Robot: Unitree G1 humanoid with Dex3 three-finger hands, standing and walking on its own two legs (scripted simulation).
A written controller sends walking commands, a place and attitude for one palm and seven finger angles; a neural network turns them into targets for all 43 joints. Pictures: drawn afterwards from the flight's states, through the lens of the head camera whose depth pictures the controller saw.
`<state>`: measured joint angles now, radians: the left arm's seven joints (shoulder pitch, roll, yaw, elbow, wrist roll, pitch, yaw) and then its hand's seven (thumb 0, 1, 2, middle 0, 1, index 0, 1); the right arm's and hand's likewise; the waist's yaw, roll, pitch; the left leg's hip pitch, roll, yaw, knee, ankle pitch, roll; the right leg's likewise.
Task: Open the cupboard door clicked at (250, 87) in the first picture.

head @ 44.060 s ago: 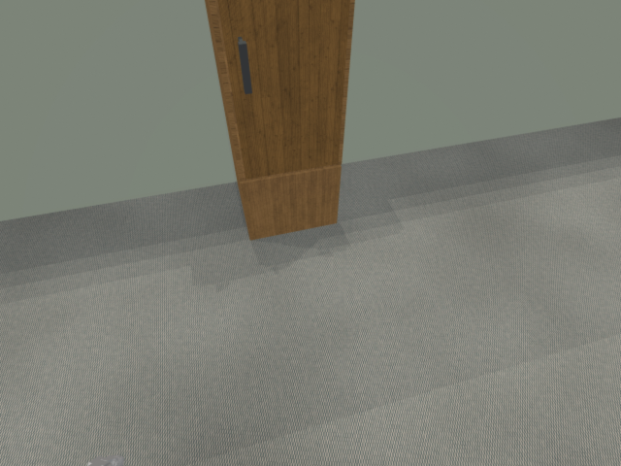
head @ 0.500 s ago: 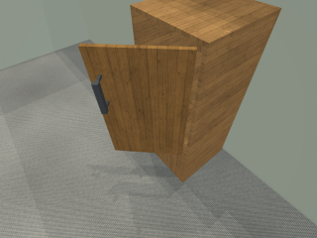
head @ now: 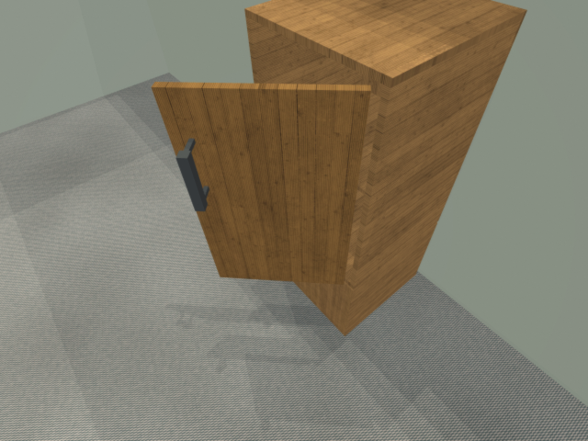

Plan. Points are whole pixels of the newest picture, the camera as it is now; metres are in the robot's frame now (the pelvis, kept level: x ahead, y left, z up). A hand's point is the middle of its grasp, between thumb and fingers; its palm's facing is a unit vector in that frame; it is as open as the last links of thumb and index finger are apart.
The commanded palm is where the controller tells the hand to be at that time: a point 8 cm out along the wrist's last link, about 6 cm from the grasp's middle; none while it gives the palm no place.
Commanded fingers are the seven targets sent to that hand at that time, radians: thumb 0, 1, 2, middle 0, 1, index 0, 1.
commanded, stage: look again from close up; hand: left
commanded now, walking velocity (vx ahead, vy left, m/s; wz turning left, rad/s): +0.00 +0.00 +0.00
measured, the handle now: (195, 175) +0.57 +0.23 +0.01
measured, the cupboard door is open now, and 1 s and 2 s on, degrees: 46 46 46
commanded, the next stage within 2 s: raise the hand with hooked fingers in 0.38 s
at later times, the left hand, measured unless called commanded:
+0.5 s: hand out of the picture +0.01 +0.16 -0.17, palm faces +0.03 -0.98 -0.22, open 7.3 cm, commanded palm +0.11 +0.21 -0.07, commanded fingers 0.00 0.85 0.88 -0.20 -0.33 -0.20 -0.33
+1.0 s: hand (152, 432) +0.15 +0.20 -0.06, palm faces +0.05 -1.00 -0.02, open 9.1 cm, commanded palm +0.14 +0.26 -0.04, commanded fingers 0.00 0.27 0.63 -0.25 -0.70 -0.25 -0.70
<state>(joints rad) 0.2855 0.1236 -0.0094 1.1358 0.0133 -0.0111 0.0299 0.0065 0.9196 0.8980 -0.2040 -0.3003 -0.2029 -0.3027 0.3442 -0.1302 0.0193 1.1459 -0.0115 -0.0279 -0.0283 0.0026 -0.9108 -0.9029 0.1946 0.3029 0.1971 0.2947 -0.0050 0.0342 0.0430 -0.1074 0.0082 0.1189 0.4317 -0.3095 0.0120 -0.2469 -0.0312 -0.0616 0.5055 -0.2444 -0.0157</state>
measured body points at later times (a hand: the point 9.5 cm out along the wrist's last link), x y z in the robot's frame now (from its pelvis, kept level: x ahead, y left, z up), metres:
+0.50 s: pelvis +0.02 -0.01 +0.00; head +0.04 -0.02 +0.45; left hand +0.01 +0.22 -0.15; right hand +0.01 -0.22 -0.17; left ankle -0.05 +0.10 -0.74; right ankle +0.02 -0.11 -0.74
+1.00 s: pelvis -0.03 -0.01 -0.08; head +0.02 +0.01 +0.36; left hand +0.14 +0.26 -0.05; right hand +0.22 -0.24 -0.10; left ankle -0.05 +0.11 -0.74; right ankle +0.02 -0.11 -0.74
